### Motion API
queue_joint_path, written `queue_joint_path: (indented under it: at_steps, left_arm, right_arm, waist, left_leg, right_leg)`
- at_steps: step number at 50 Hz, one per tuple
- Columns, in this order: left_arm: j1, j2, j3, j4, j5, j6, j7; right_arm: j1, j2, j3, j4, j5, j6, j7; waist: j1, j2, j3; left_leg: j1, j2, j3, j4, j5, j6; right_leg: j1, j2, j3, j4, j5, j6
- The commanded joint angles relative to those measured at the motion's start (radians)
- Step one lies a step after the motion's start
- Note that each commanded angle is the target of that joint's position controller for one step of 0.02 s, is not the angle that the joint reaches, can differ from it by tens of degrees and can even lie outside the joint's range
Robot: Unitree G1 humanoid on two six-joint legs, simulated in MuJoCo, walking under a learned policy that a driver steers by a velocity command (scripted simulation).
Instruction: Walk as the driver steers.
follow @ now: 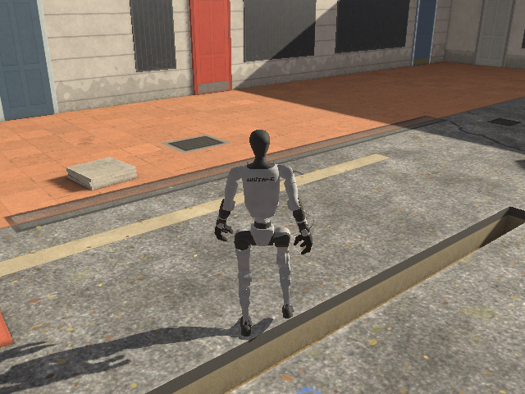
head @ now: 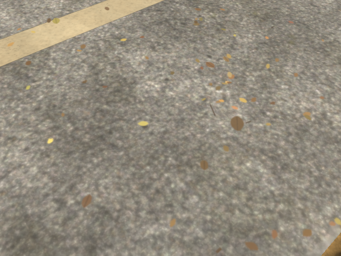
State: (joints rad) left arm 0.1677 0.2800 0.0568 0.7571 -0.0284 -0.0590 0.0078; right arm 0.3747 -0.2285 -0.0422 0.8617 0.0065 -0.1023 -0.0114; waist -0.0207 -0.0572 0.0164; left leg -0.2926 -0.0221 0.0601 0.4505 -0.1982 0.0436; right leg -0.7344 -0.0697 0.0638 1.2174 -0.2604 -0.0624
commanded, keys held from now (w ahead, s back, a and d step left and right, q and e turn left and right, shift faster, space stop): w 0.10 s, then q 0.72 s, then no key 0.18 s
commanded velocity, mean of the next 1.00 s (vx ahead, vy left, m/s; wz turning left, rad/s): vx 0.17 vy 0.00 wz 0.36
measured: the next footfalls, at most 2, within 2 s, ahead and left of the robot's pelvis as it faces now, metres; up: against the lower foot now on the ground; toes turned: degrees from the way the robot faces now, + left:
right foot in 0.30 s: +0.43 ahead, -0.12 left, +0.00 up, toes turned +3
left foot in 0.72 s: +0.34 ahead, +0.11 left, +0.00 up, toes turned +23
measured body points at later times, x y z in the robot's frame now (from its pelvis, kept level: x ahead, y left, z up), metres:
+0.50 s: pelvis +0.27 -0.03 +0.00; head +0.33 -0.04 +0.44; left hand +0.39 +0.26 -0.09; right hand +0.45 -0.29 -0.12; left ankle +0.22 +0.10 -0.64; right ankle +0.39 -0.12 -0.74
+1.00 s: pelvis +0.31 -0.01 +0.00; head +0.32 +0.03 +0.45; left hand +0.35 +0.31 -0.11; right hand +0.56 -0.19 -0.08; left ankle +0.30 +0.09 -0.74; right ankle +0.38 -0.13 -0.68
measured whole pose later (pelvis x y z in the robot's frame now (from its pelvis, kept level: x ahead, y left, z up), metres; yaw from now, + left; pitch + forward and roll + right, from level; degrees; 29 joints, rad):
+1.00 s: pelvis +0.31 -0.01 +0.00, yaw +25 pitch +0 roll -2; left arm 0.04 0.29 0.06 0.82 -0.01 0.01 0.02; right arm 0.20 -0.27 -0.04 0.61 -0.01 0.03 -0.04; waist -0.02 -0.01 0.06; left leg -0.29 -0.02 -0.05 0.48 -0.19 0.05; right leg -0.46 0.00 -0.01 0.90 -0.38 0.05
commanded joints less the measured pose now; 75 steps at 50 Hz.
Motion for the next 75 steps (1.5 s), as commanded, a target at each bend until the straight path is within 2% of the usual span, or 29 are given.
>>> queue_joint_path:
  at_steps: [1,3,6,9,12,13,14,15,16,17,18,19,20,23,25,34,36,37,38,41,46,51,55,56,57,58,59,63,75]
  left_arm:
    - [0.091,0.001,-0.031,-0.034,0.022,0.0,-0.011]
    - [-0.053,0.002,-0.04,-0.052,0.028,-0.033,-0.031]
    - [-0.108,0.02,-0.035,-0.072,0.018,-0.065,-0.066]
    - [-0.196,0.01,-0.035,-0.104,0.029,-0.069,-0.076]
    - [-0.093,0.074,-0.006,-0.09,0.032,-0.067,-0.077]
    - [-0.02,0.11,0.013,-0.064,0.042,-0.071,-0.069]
    - [0.083,0.147,0.026,-0.033,0.064,-0.072,-0.057]
    - [0.181,0.199,0.033,-0.024,0.076,-0.071,-0.044]
    - [0.152,0.265,0.035,-0.054,0.107,-0.059,-0.033]
    - [0.144,0.228,0.025,-0.101,0.102,-0.045,-0.03]
    - [0.098,0.161,0.019,-0.113,0.081,-0.032,-0.029]
    - [0.069,0.121,0.009,-0.103,0.059,-0.024,-0.023]
    - [0.039,0.09,-0.002,-0.093,0.045,-0.017,-0.017]
    - [-0.065,0.103,-0.006,-0.069,0.065,-0.014,-0.013]
    - [-0.111,0.128,0.006,-0.06,0.065,-0.018,-0.006]
    - [-0.176,0.179,0.028,0.0,0.017,0.028,-0.005]
    - [-0.103,0.129,0.018,0.043,0.0,0.044,-0.003]
    - [-0.073,0.088,0.01,0.028,0.035,0.047,-0.005]
    - [-0.191,0.131,0.023,-0.02,0.044,0.049,0.006]
    - [-0.189,0.117,0.032,-0.004,0.018,0.053,0.011]
    - [-0.159,0.083,0.024,0.005,0.019,0.054,0.01]
    - [-0.162,0.052,0.001,0.001,0.02,0.061,0.003]
    - [-0.097,0.044,-0.005,0.022,0.034,0.045,-0.007]
    - [-0.087,0.087,-0.002,0.019,0.051,0.039,-0.005]
    - [-0.102,0.156,0.008,0.01,0.056,0.039,-0.003]
    - [-0.148,0.105,-0.006,0.013,0.047,0.034,-0.011]
    - [-0.191,0.055,-0.022,0.002,0.045,0.025,-0.017]
    - [-0.147,0.077,-0.031,0.043,0.044,-0.003,-0.019]
    - [-0.111,0.073,-0.058,0.129,0.043,0.008,-0.012]
  right_arm:
    - [-0.07,-0.127,-0.022,-0.095,0.008,0.02,0.002]
    - [0.004,-0.103,-0.019,-0.091,-0.006,0.022,-0.012]
    - [0.029,-0.16,-0.03,-0.08,-0.007,-0.001,-0.015]
    - [0.102,-0.2,-0.043,-0.067,0.0,0.011,0.001]
    - [0.098,-0.234,-0.054,-0.069,-0.006,0.039,-0.002]
    - [0.046,-0.253,-0.061,-0.083,0.007,0.05,0.004]
    - [0.012,-0.26,-0.06,-0.097,0.015,0.055,0.007]
    - [0.019,-0.21,-0.042,-0.139,-0.011,0.055,0.01]
    - [0.183,-0.04,0.008,-0.153,-0.035,0.05,0.02]
    - [0.268,-0.081,0.01,-0.133,-0.001,0.045,0.022]
    - [0.167,-0.178,-0.017,-0.137,0.034,0.051,0.024]
    - [0.062,-0.193,-0.022,-0.155,0.037,0.063,0.019]
    - [0.016,-0.19,-0.025,-0.16,0.027,0.081,0.012]
    - [0.02,-0.166,-0.035,-0.176,0.036,0.138,-0.004]
    - [-0.005,-0.148,-0.03,-0.195,0.025,0.153,-0.015]
    - [-0.099,-0.164,-0.041,-0.236,-0.001,0.167,0.028]
    - [-0.069,-0.22,-0.062,-0.228,-0.016,0.158,0.015]
    - [-0.081,-0.328,-0.084,-0.257,-0.013,0.153,-0.007]
    - [-0.073,-0.34,-0.084,-0.277,-0.028,0.133,-0.001]
    - [-0.179,-0.246,-0.068,-0.304,-0.007,0.103,-0.01]
    - [-0.199,-0.182,-0.037,-0.327,-0.016,0.113,-0.038]
    - [-0.19,-0.199,-0.036,-0.299,-0.016,0.126,-0.025]
    - [-0.213,-0.163,-0.014,-0.248,0.005,0.12,-0.014]
    - [-0.189,-0.141,-0.005,-0.234,-0.004,0.112,-0.013]
    - [-0.143,-0.115,0.002,-0.232,-0.022,0.104,-0.009]
    - [-0.183,-0.114,0.003,-0.227,-0.031,0.106,-0.015]
    - [-0.219,-0.147,-0.003,-0.212,-0.036,0.11,-0.02]
    - [-0.249,-0.146,-0.001,-0.176,-0.025,0.135,-0.026]
    - [-0.218,-0.154,0.0,0.0,-0.019,0.113,-0.028]
  waist:
    - [0.091,0.172,0.073]
    - [0.019,0.143,0.043]
    - [0.031,0.125,0.035]
    - [-0.023,0.107,0.088]
    - [0.025,0.206,0.041]
    - [0.075,0.237,0.014]
    - [0.122,0.21,-0.067]
    - [0.14,0.145,-0.225]
    - [0.037,-0.207,-0.374]
    - [0.036,-0.264,-0.585]
    - [0.064,-0.142,-0.517]
    - [0.074,-0.047,-0.38]
    - [0.063,-0.03,-0.274]
    - [0.004,-0.118,-0.144]
    - [-0.004,-0.105,-0.117]
    - [-0.009,-0.044,-0.079]
    - [-0.011,0.092,-0.048]
    - [0.043,0.39,-0.034]
    - [-0.029,0.371,-0.035]
    - [0.004,0.201,-0.052]
    - [0.013,0.189,-0.129]
    - [-0.022,0.214,-0.087]
    - [0.03,0.183,-0.062]
    - [0.016,0.119,-0.08]
    - [-0.039,-0.056,-0.112]
    - [-0.034,-0.131,-0.091]
    - [-0.026,-0.088,-0.06]
    - [0.002,-0.034,-0.053]
    - [0.029,0.067,-0.04]
  left_leg:
    - [-0.069,0.208,-0.21,-0.34,-0.132,0.196]
    - [-0.075,0.187,-0.114,-0.391,-0.074,0.202]
    - [0.064,0.238,-0.089,-0.429,0.11,0.179]
    - [0.213,0.237,-0.09,-0.399,0.278,0.142]
    - [0.386,0.244,-0.134,-0.237,0.548,0.087]
    - [0.418,0.227,-0.13,-0.122,0.701,0.065]
    - [0.391,0.164,-0.106,0.056,0.735,0.025]
    - [0.199,0.105,-0.117,0.29,0.442,-0.008]
    - [-0.179,-0.056,-0.097,0.688,-0.418,-0.068]
    - [-0.219,-0.054,-0.221,0.931,-0.543,-0.082]
    - [-0.275,0.0,-0.218,0.987,-0.48,-0.088]
    - [-0.331,0.046,-0.173,0.94,-0.426,-0.096]
    - [-0.334,0.073,-0.159,0.901,-0.379,-0.109]
    - [-0.179,0.083,-0.096,0.847,-0.332,-0.117]
    - [-0.168,0.1,-0.076,0.744,-0.27,-0.102]
    - [0.048,0.093,0.03,0.207,-0.046,-0.009]
    - [0.126,0.101,-0.08,0.003,0.136,0.056]
    - [0.198,0.324,-0.408,-0.084,0.407,0.17]
    - [0.136,0.39,-0.569,-0.156,0.276,0.294]
    - [0.143,0.285,-0.425,-0.139,0.121,0.196]
    - [0.174,0.238,-0.323,-0.102,0.298,0.189]
    - [0.116,0.236,-0.341,-0.102,0.168,0.197]
    - [0.043,0.197,-0.341,-0.066,0.167,0.134]
    - [0.008,0.15,-0.312,-0.025,0.105,0.087]
    - [-0.028,0.054,-0.22,0.053,-0.066,0.038]
    - [0.026,0.02,-0.154,0.027,-0.114,-0.01]
    - [0.074,0.033,-0.155,0.009,-0.051,-0.022]
    - [0.121,0.055,-0.185,-0.029,0.073,-0.008]
    - [0.122,0.067,-0.194,-0.103,0.122,-0.011]
  right_leg:
    - [-0.146,-0.008,-0.016,-0.05,0.16,0.016]
    - [-0.032,0.002,-0.105,-0.245,0.329,0.036]
    - [0.037,-0.021,-0.062,-0.411,0.474,0.01]
    - [0.125,0.041,-0.097,-0.67,0.479,0.002]
    - [0.22,0.072,-0.059,-0.789,0.43,-0.003]
    - [0.279,0.081,-0.062,-0.838,0.416,-0.015]
    - [0.443,0.083,-0.084,-0.87,0.504,-0.022]
    - [0.757,-0.071,0.029,-0.728,0.815,-0.06]
    - [1.129,-0.368,0.277,-0.583,1.388,-0.224]
    - [1.149,-0.43,0.431,-0.639,1.356,-0.299]
    - [1.041,-0.378,0.345,-0.7,1.139,-0.278]
    - [0.919,-0.322,0.233,-0.731,0.956,-0.237]
    - [0.792,-0.281,0.164,-0.781,0.818,-0.218]
    - [0.472,-0.237,0.021,-0.917,0.56,-0.213]
    - [0.429,-0.236,-0.03,-0.952,0.476,-0.21]
    - [0.465,-0.251,-0.135,-0.885,0.169,-0.133]
    - [0.423,-0.163,-0.196,-0.699,0.015,-0.032]
    - [0.222,0.001,-0.3,-0.413,-0.286,0.077]
    - [0.103,0.098,-0.149,-0.216,-0.393,0.109]
    - [0.062,0.05,-0.04,-0.098,-0.225,0.097]
    - [0.175,0.058,-0.052,-0.184,-0.11,0.126]
    - [0.35,0.061,-0.085,-0.47,-0.117,0.107]
    - [0.569,0.058,-0.083,-0.86,0.171,0.066]
    - [0.646,-0.028,0.012,-0.886,0.309,0.037]
    - [0.684,-0.146,0.1,-0.85,0.509,-0.027]
    - [0.544,-0.167,0.13,-0.894,0.325,-0.101]
    - [0.501,-0.121,0.104,-0.919,0.181,-0.083]
    - [0.49,-0.059,0.049,-0.933,0.067,-0.02]
    - [0.533,-0.01,0.0,-0.942,0.034,-0.021]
